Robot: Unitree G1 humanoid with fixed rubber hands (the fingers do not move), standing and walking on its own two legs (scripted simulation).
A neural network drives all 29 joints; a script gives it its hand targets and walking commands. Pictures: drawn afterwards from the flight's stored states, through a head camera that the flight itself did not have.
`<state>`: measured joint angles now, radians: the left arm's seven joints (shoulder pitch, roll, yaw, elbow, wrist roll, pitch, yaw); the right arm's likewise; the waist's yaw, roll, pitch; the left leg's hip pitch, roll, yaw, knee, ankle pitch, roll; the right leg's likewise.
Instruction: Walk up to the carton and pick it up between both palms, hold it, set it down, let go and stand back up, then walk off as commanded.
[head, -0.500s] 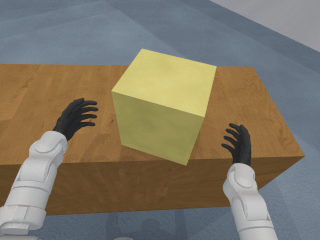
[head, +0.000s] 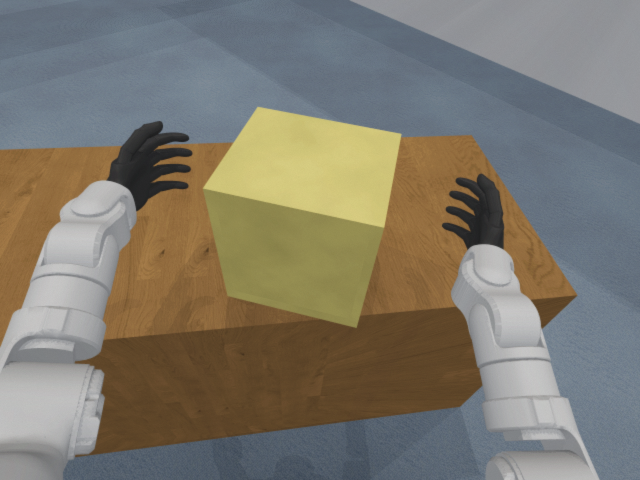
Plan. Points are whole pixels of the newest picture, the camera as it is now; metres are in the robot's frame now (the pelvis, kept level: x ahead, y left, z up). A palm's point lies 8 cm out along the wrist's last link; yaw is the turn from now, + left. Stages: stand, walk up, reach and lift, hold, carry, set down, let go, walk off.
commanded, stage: reach and lift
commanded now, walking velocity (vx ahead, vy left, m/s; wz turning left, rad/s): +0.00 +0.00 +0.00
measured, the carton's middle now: (308, 220) +0.49 +0.01 +0.01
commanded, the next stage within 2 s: none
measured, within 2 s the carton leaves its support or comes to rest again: neither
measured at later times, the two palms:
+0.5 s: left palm (144, 119) +0.47 +0.20 +0.21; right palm (492, 190) +0.39 -0.20 +0.18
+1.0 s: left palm (161, 76) +0.50 +0.18 +0.25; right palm (491, 145) +0.43 -0.20 +0.21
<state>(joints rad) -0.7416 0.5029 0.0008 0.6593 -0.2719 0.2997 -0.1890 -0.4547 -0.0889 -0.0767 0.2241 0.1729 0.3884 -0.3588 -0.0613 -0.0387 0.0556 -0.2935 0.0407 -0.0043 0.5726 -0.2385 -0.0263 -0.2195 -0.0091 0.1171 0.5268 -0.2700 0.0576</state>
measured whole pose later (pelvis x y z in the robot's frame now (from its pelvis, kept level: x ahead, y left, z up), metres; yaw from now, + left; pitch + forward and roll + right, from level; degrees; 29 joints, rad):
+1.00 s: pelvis +0.02 +0.00 +0.01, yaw +0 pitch +1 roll -1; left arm -1.29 0.53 -0.06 1.34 -0.27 0.20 -0.16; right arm -1.00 -0.14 -0.02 0.83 0.24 0.31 -0.31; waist -0.17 -0.04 -0.02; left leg -0.29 0.04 0.00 0.49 -0.22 -0.03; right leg -0.22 -0.01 0.12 0.44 -0.25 0.06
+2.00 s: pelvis +0.03 +0.00 +0.01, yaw +0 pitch +9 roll -1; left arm -1.09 0.42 -0.06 1.51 -0.27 -0.15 -0.12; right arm -0.93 0.00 -0.01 1.14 0.24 -0.11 -0.31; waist -0.17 -0.05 -0.07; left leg -0.42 0.04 0.00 0.48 -0.21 -0.03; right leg -0.35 -0.01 0.12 0.43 -0.24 0.06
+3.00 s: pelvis +0.02 +0.00 +0.01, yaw +0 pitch +8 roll -1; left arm -1.11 0.36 0.30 1.50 0.14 -0.19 -0.13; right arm -0.92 0.18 -0.58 1.09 -0.25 -0.18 -0.24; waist -0.17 -0.08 -0.06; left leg -0.43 0.04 0.00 0.50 -0.21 -0.03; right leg -0.35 -0.01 0.12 0.43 -0.23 0.07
